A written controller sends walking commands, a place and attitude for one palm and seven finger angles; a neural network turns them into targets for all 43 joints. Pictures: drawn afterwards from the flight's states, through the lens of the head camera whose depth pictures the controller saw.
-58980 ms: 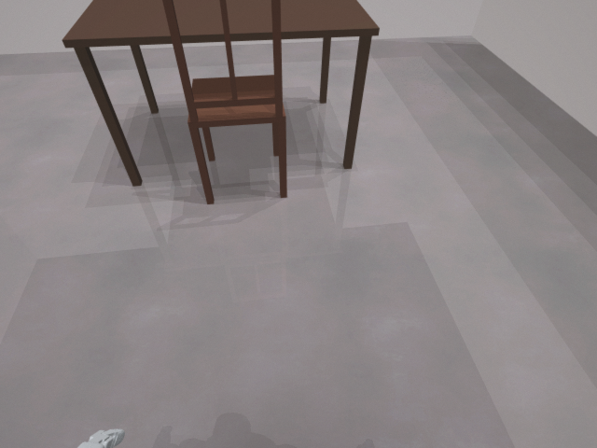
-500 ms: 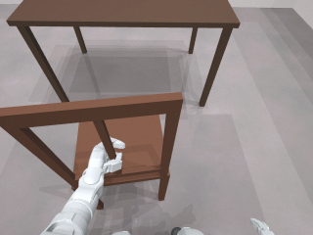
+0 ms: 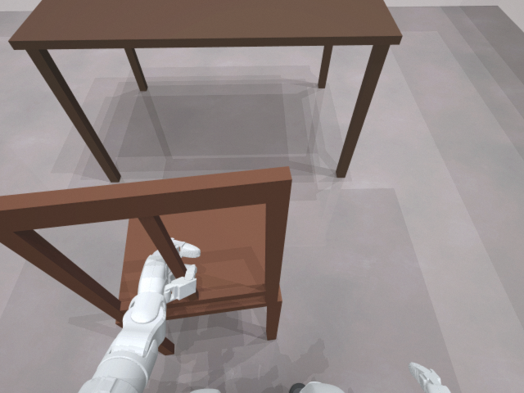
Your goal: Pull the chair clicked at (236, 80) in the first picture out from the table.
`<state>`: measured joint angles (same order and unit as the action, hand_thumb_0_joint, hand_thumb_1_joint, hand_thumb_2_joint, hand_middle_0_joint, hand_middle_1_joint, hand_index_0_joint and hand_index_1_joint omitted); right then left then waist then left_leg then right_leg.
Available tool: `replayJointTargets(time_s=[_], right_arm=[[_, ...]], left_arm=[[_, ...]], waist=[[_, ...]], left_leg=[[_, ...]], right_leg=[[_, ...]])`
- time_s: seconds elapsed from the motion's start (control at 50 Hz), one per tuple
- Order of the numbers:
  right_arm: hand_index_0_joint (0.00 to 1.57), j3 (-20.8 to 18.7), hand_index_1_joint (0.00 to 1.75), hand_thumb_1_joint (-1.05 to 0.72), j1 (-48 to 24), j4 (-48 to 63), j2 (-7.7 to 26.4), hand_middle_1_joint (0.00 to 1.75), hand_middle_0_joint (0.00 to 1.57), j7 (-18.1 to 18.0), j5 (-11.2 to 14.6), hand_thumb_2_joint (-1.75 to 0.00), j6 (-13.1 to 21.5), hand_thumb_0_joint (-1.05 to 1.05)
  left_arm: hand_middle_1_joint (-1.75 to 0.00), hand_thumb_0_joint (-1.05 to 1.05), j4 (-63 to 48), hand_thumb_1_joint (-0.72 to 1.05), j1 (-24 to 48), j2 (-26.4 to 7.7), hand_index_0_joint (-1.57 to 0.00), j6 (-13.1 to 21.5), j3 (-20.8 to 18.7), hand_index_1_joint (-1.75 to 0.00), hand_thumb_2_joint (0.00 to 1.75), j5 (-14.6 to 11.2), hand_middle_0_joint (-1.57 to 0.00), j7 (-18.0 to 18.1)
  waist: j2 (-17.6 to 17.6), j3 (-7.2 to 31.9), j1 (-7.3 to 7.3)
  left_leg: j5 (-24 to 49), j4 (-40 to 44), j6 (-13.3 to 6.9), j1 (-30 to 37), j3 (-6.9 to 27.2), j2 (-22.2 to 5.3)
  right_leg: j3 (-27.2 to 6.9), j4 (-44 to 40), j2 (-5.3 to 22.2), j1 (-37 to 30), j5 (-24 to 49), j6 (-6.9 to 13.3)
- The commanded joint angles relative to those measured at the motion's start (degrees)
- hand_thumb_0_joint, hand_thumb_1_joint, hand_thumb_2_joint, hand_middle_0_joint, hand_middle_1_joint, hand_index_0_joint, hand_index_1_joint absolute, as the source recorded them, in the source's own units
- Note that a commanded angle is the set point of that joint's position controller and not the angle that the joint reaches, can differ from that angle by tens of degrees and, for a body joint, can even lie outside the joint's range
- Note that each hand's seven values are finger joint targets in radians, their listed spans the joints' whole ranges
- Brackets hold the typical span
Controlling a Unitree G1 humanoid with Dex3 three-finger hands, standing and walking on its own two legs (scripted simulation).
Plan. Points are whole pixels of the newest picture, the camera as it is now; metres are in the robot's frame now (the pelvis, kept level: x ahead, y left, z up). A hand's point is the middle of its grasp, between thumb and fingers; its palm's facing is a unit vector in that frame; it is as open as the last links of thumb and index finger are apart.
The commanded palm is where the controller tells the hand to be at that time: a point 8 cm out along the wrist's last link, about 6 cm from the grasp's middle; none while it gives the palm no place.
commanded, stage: stop walking, hand still on the chair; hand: left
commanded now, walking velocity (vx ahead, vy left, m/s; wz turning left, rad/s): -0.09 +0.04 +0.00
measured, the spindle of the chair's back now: (176, 264) +0.32 +0.16 -0.05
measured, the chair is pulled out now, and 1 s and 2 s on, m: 0.57 0.57 0.57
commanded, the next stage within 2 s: open the thumb and straighten the fingers in 0.62 s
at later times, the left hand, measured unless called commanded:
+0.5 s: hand (189, 280) +0.30 +0.14 -0.07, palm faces -0.02 -0.99 -0.14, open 5.2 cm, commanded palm +0.28 +0.19 -0.05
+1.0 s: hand (188, 278) +0.30 +0.14 -0.07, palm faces -0.02 -0.99 -0.13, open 8.8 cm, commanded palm +0.28 +0.20 -0.05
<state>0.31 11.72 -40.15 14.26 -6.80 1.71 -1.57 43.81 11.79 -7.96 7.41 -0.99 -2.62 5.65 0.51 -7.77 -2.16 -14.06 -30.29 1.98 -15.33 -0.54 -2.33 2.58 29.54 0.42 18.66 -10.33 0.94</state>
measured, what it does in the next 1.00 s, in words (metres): stands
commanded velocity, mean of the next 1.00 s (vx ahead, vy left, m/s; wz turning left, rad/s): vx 0.00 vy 0.00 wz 0.00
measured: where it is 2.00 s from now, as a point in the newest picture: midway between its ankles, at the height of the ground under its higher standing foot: outside the picture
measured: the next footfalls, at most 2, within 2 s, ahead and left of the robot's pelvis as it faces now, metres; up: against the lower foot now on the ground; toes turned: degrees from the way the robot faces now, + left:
none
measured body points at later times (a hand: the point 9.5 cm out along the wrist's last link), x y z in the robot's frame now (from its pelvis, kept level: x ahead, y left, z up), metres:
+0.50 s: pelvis +0.04 +0.02 +0.01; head +0.06 +0.02 +0.46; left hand +0.29 +0.19 -0.05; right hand +0.17 -0.20 -0.11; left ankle +0.02 +0.14 -0.73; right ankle +0.06 -0.11 -0.73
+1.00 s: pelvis +0.03 +0.01 -0.01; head +0.08 +0.00 +0.44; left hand +0.30 +0.19 -0.05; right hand +0.17 -0.25 -0.11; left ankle +0.02 +0.14 -0.73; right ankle +0.06 -0.11 -0.73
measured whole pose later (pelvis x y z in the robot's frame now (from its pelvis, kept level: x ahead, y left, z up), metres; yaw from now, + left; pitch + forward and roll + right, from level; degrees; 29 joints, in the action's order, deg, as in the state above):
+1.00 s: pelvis +0.03 +0.01 -0.01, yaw +1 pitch +6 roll +0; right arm -0.5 12.7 -35.2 15.6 -1.8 2.5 2.6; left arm 27.2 -1.4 -8.7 3.3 1.5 -4.1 1.9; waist 1.1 1.8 -3.4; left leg -20.3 -38.1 0.9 -24.2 -0.5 -1.1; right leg 2.5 38.5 1.9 27.9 -17.0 0.1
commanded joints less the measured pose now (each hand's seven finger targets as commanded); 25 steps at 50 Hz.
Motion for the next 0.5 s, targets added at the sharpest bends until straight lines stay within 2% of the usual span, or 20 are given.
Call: replayJointTargets(time_s=[0.0,0.04,0.08,0.1,0.16,0.2,0.24,0.28,0.3,0.36,0.42,0.48], right_arm=[[0.2,-1.69,0.3,-0.9,-3.71,8.02,5.46,0.3,0.2,-0.8,-0.02,-0.9,2.12,0.0],[0.2,-1.65,0.3,-0.9,-3.76,8.44,5.54,0.3,0.2,-0.64,-0.2,-0.9,2.06,0.0],[0.2,-1.57,0.3,-0.9,-3.9,8.68,5.4,0.3,0.2,-0.57,-0.25,-0.9,2.0,0.0],[0.2,-1.61,0.3,-0.9,-3.86,8.24,5.67,0.3,0.2,-0.73,-0.28,-0.9,1.97,0.0],[0.2,-1.42,0.3,-0.9,-3.87,8.72,5.39,0.3,0.2,-0.44,-0.57,-0.9,1.97,0.0],[0.2,-1.52,0.3,-0.9,-3.68,8.5,5.58,0.3,0.2,-0.48,-0.59,-0.9,2.06,0.0],[0.2,-1.33,0.3,-0.9,-3.69,8.74,5.31,0.3,0.2,-0.17,-0.82,-0.9,2.21,0.0],[0.2,-1.17,0.3,-0.9,-3.68,8.71,5.02,0.3,0.2,-0.08,-1.01,-0.9,2.13,0.0],[0.2,-1.31,0.3,-0.9,-3.23,8.24,5.32,0.3,0.2,-0.25,-0.9,-0.9,2.22,0.0],[0.2,-1.14,0.3,-0.9,-3.3,8.45,5.04,0.3,0.2,0.05,-1.17,-0.9,2.23,0.0],[0.2,-1.15,0.3,-0.9,-3.23,8.25,5.04,0.3,0.2,0.02,-1.32,-0.9,2.39,0.0],[0.2,-1.04,0.3,-0.9,-3.36,8.4,4.83,0.3,0.2,0.1,-1.3,-0.9,2.21,0.0]], left_arm=[[-1.45,0.0,-13.94,0.9,13.37,-10.43,-0.5,2.92,-1.04,-1.45,0.9,1.58,-0.5,0.69],[-1.45,0.0,-14.47,0.9,11.91,-9.36,-0.5,2.94,-0.63,-1.45,0.9,1.79,-0.5,0.64],[-1.45,0.0,-14.54,0.9,10.47,-8.22,-0.5,2.82,0.18,-1.45,0.9,1.76,-0.5,0.42],[-1.45,0.0,-14.61,0.9,9.76,-8.03,-0.5,2.63,0.74,-1.45,0.9,1.76,-0.5,0.42],[-1.45,0.0,-14.79,0.9,8.48,-7.04,-0.5,2.48,1.09,-1.45,0.9,1.91,-0.5,0.38],[-1.45,0.0,-15.72,0.9,8.26,-7.17,-0.5,2.41,1.54,-1.45,0.9,1.95,-0.5,0.39],[-1.45,0.0,-15.66,0.9,7.09,-6.31,-0.5,2.28,1.88,-1.45,0.9,2.09,-0.5,0.4],[-1.45,0.0,-15.71,0.9,6.9,-5.51,-0.5,2.08,2.57,-1.45,0.9,2.08,-0.5,0.32],[-1.45,0.0,-15.9,0.9,6.57,-6.52,-0.5,2.03,2.19,-1.45,0.9,2.02,-0.5,0.43],[-1.45,0.0,-16.08,0.9,5.42,-5.39,-0.5,1.92,2.6,-1.45,0.9,2.23,-0.5,0.48],[-1.45,0.0,-16.69,0.9,4.06,-5.99,-0.5,1.96,2.09,-1.45,0.9,2.27,-0.5,0.51],[-1.45,0.0,-16.94,0.9,3.36,-4.97,-0.5,2.01,2.93,-1.45,0.9,2.18,-0.5,0.34]], waist=[[-0.9,20.04,1.16],[0.96,20.91,1.47],[1.22,21.12,1.6],[3.49,19.86,1.37],[3.28,19.56,1.76],[4.75,19.14,1.45],[4.24,19.66,1.69],[2.8,19.09,1.53],[3.18,18.51,1.33],[1.67,18.97,1.4],[2.23,19.42,1.35],[0.51,19.63,1.24]], left_leg=[[6.68,4.1,-2.8,5.09,2.56,-3.7],[10.11,4.95,-2.82,5.82,3.21,-4.43],[11.57,5.86,-2.97,6.41,3.77,-4.95],[11.86,7.03,-3.13,6.21,4.4,-5.4],[12.02,7.88,-3.22,6.38,4.64,-5.63],[13.49,8.14,-3.11,7.0,4.48,-5.76],[15.3,7.82,-2.98,7.95,4.3,-5.82],[13.88,7.8,-2.83,8.05,3.94,-5.53],[14.09,8.03,-2.75,7.8,3.89,-5.43],[15.18,7.74,-2.59,8.47,3.56,-5.32],[17.2,7.55,-2.5,9.12,3.49,-5.33],[17.88,7.37,-2.46,9.43,3.4,-5.27]], right_leg=[[-8.85,-7.56,9.33,-11.34,6.91,-0.2],[-7.53,-5.52,7.99,-12.25,9.69,-0.06],[-6.68,-4.82,6.91,-12.69,10.37,-0.07],[-5.82,-4.89,6.38,-12.29,9.98,-0.11],[-5.5,-4.73,5.6,-12.14,8.66,0.12],[-5.0,-4.8,5.49,-11.98,9.98,0.16],[-5.27,-4.69,5.51,-12.03,11.51,0.4],[-5.56,-5.46,5.61,-11.69,11.3,0.44],[-5.34,-5.72,5.55,-11.82,11.82,0.44],[-5.57,-5.44,5.63,-12.17,13.76,0.68],[-5.41,-5.3,5.8,-12.63,15.98,0.72],[-5.2,-5.12,5.88,-12.96,17.06,0.77]])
